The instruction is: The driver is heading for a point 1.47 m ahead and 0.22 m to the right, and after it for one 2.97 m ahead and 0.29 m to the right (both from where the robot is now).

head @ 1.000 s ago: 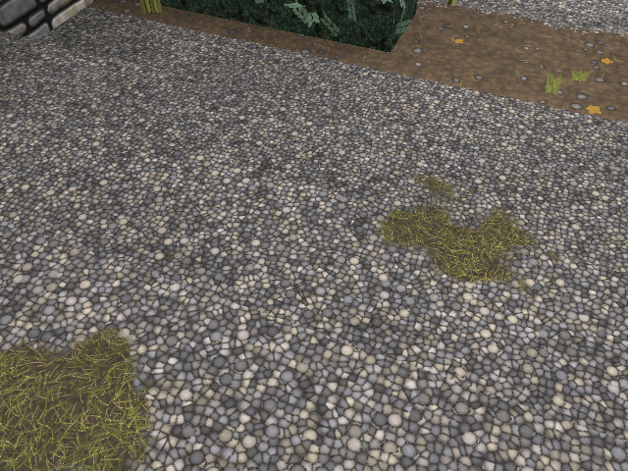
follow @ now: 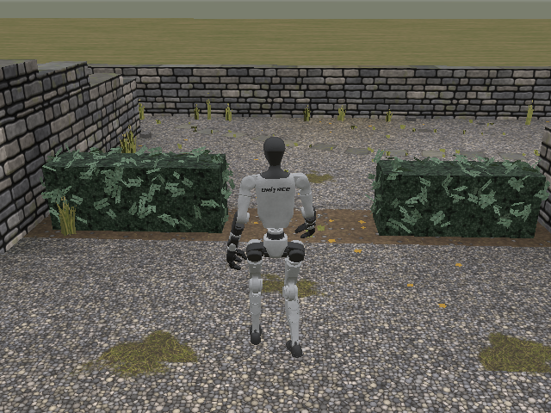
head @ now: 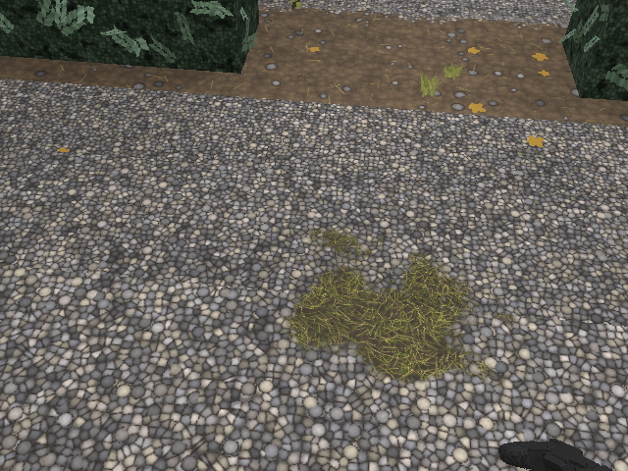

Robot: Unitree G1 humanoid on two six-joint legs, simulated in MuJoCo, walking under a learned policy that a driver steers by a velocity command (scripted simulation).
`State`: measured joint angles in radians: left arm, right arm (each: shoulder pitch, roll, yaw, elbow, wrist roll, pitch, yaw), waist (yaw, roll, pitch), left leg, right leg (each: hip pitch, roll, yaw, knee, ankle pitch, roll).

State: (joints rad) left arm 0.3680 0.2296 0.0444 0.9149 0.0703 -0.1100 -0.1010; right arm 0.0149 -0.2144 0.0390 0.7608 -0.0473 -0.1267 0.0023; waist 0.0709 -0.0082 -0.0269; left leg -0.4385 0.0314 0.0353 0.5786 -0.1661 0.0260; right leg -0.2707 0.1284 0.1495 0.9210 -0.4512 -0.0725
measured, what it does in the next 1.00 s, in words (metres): goes down, turning right: right foot, then left foot 0.19 m lower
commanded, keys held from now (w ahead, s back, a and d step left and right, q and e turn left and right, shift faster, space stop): w+e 0.60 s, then w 0.22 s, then w+q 0.18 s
